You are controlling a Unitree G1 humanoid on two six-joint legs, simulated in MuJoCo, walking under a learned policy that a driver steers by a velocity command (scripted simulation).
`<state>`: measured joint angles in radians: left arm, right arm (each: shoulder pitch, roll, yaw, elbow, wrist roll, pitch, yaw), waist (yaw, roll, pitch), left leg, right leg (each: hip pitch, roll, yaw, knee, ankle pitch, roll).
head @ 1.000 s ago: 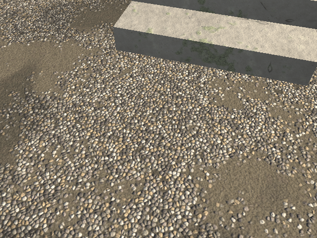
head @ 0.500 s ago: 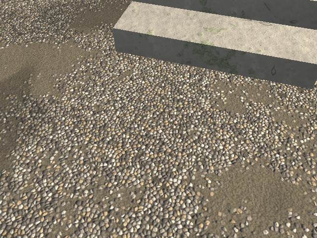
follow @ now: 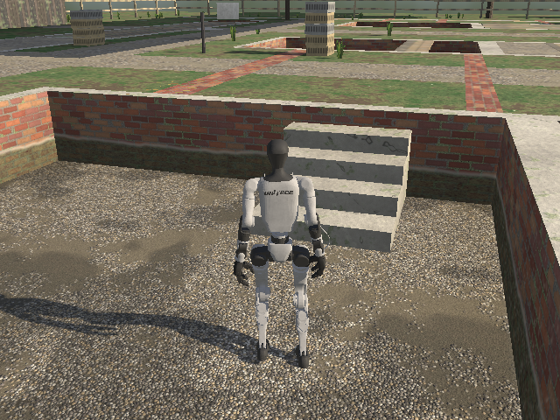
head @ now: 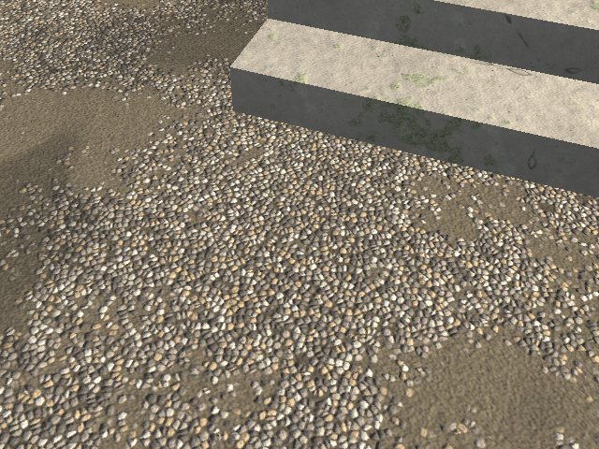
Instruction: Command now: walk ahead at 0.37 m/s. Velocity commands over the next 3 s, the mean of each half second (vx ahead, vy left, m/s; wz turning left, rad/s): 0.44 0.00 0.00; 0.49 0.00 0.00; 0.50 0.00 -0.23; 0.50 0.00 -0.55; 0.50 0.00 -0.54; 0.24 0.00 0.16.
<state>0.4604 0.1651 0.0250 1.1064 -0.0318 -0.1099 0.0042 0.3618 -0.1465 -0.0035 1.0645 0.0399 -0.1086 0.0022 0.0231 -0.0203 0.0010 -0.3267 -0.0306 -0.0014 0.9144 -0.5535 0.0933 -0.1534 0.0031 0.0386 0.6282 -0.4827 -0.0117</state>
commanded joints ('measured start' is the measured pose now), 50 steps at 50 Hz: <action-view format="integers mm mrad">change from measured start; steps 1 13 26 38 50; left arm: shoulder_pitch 109 -97 -594 -239 -124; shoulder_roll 170 139 102 163 220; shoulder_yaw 28 30 11 40 41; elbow -15 -164 -340 -237 -157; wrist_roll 4 4 4 23 23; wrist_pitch -3 -11 1 -9 -4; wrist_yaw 4 5 -34 -35 -7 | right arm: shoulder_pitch -224 37 214 10 -270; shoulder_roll -82 -118 -174 -210 -136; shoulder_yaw -9 -22 -31 -36 -47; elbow -178 -68 -32 -148 -252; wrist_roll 13 -43 -34 8 -31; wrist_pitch -38 -15 10 -36 15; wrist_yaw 13 34 -23 6 -13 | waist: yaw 35 -22 -101 40 13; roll -122 104 81 -8 -25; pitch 166 85 149 -100 50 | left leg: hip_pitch -542 243 371 -359 -314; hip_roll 117 228 226 93 164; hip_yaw -85 -257 -90 -116 -24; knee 74 -760 -824 477 -190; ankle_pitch -123 483 727 198 623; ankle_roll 14 65 60 -16 -88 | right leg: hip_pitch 235 -512 -590 229 -27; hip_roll -389 -123 -63 -319 -173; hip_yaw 520 33 -72 407 43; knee -317 561 -26 -394 -529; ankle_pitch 325 333 582 338 488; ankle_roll -247 -77 -32 -288 -206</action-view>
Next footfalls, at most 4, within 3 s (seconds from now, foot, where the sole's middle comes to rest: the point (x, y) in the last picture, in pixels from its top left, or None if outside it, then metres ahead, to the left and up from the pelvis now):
0.12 left None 0.11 0.14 -0.76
0.68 right None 0.49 -0.04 -0.76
1.20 left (227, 342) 0.77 0.21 -0.76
1.78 right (336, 267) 1.01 -0.07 -0.76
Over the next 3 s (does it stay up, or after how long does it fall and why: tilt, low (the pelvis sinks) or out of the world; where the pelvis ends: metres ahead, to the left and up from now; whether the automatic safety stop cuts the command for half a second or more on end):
stays up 1.28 -0.17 0.02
